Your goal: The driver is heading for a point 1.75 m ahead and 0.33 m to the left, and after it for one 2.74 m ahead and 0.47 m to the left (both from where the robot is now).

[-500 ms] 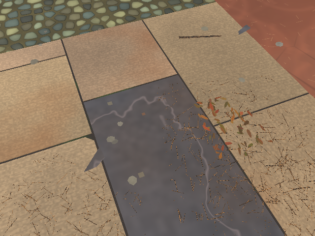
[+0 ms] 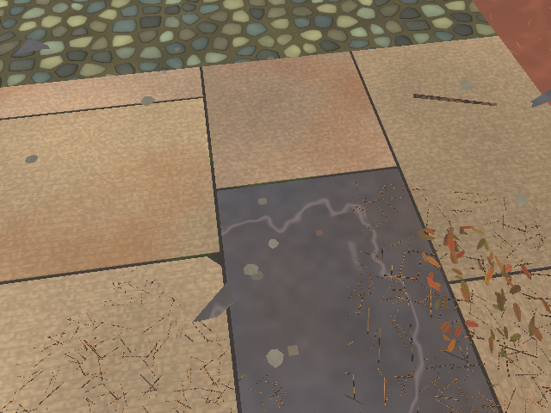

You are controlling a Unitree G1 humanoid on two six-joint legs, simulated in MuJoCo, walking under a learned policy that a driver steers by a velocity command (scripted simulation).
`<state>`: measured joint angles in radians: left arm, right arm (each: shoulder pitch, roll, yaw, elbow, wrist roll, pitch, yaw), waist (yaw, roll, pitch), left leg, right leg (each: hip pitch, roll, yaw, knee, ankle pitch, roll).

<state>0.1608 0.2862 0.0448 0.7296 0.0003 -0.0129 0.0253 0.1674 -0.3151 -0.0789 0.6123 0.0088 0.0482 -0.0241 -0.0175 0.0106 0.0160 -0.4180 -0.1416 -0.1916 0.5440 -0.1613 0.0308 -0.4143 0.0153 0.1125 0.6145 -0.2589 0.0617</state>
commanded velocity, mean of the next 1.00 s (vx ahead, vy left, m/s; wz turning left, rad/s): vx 0.02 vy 0.00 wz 0.39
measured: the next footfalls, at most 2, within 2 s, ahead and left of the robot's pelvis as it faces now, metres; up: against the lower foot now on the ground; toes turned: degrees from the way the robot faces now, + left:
right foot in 0.02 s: +0.09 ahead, -0.14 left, +0.00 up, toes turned +6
left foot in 0.42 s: +0.02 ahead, +0.12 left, +0.00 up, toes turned +17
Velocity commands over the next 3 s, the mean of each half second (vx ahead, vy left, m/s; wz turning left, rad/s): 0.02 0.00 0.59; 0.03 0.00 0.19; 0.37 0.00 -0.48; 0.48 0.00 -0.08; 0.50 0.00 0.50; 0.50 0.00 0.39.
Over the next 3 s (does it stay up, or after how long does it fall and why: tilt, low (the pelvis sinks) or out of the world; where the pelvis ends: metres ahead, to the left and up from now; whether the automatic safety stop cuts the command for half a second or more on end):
stays up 1.05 0.12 -0.01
